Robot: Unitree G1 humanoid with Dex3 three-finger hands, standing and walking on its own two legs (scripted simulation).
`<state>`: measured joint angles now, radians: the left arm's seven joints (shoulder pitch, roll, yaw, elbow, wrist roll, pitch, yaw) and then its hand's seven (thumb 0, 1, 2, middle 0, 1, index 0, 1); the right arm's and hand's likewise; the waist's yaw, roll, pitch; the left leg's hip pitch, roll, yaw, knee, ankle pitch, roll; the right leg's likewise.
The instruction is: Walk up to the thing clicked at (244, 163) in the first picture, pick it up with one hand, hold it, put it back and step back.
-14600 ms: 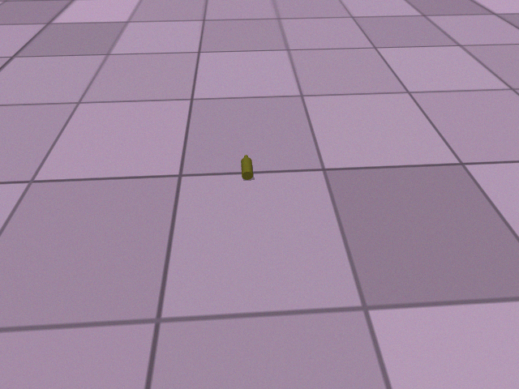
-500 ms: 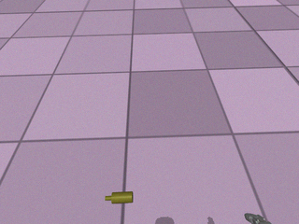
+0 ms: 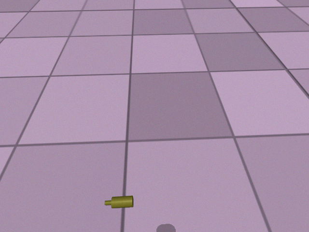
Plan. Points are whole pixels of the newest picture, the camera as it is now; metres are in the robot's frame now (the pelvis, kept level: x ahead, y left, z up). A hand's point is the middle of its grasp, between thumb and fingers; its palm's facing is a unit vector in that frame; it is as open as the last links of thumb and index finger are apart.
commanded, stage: walk up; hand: left
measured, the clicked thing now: (118, 202) +0.42 +0.21 -0.73
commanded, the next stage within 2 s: stand in 0.24 s
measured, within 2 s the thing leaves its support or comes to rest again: neither
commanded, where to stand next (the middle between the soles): +0.05 +0.00 m, yaw +0 degrees
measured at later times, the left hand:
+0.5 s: hand out of the picture +0.10 +0.27 -0.14, palm faces +0.00 -0.94 -0.33, open 7.4 cm
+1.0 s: hand out of the picture +0.12 +0.28 -0.13, palm faces -0.01 -0.94 -0.35, open 7.4 cm
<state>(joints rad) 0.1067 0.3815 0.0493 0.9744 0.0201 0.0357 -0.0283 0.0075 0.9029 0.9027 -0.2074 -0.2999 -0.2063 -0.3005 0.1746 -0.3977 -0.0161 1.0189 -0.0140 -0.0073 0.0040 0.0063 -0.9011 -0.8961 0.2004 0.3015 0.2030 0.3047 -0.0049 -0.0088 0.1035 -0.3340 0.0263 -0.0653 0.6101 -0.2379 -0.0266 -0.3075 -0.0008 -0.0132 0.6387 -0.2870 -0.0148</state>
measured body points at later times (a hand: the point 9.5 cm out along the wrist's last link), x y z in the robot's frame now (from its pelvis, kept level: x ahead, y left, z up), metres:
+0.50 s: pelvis +0.03 +0.01 +0.02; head +0.04 +0.01 +0.47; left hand +0.10 +0.31 -0.11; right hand +0.13 -0.28 -0.11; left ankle +0.06 +0.15 -0.72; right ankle +0.04 -0.11 -0.72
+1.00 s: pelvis +0.04 +0.02 +0.02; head +0.05 +0.02 +0.47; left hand +0.12 +0.32 -0.11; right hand +0.13 -0.28 -0.11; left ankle +0.06 +0.15 -0.72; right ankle +0.04 -0.11 -0.72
